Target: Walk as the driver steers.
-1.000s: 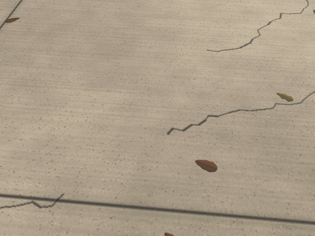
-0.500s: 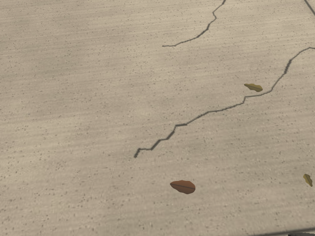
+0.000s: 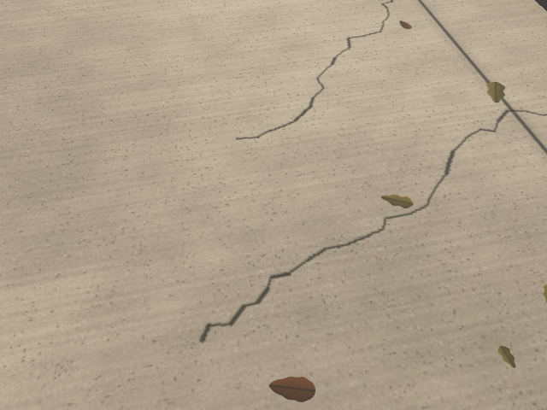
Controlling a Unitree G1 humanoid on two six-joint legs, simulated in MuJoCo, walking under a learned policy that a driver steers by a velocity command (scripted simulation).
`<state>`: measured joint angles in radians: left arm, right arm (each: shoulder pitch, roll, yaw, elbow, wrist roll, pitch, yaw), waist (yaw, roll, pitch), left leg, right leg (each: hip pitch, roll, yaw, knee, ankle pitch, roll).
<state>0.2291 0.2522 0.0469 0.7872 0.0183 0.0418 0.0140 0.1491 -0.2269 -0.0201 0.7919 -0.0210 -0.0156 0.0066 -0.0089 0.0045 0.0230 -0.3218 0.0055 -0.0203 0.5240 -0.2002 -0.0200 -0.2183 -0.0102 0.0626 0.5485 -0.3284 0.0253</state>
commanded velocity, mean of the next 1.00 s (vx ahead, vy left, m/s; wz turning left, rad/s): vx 0.00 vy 0.00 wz -0.01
